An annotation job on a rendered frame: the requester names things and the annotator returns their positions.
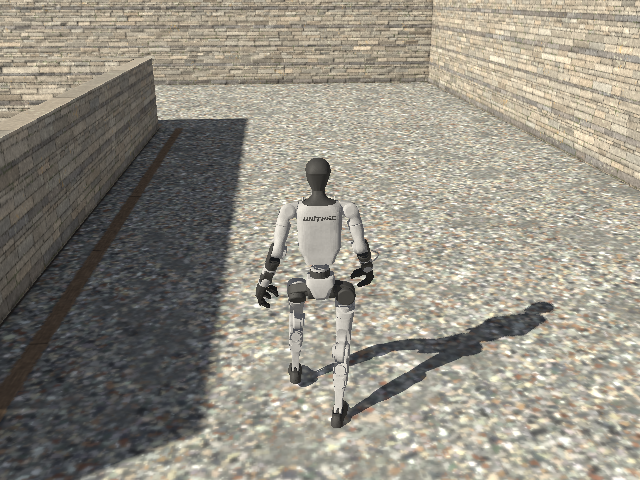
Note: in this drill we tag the robot torso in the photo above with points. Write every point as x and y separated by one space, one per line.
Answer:
319 240

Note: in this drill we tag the robot left upper arm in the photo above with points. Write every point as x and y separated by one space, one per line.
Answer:
287 212

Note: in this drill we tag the right robot foot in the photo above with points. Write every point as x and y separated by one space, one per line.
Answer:
337 419

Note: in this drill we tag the robot left forearm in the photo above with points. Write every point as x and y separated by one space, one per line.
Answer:
269 269

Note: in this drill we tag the robot right upper arm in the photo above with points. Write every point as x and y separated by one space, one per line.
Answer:
350 210

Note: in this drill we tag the left robot hand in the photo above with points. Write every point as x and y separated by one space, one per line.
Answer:
261 292

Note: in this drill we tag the right robot hand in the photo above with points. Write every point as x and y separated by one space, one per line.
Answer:
359 272

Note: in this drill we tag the robot right forearm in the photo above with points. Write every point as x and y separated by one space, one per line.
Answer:
365 259

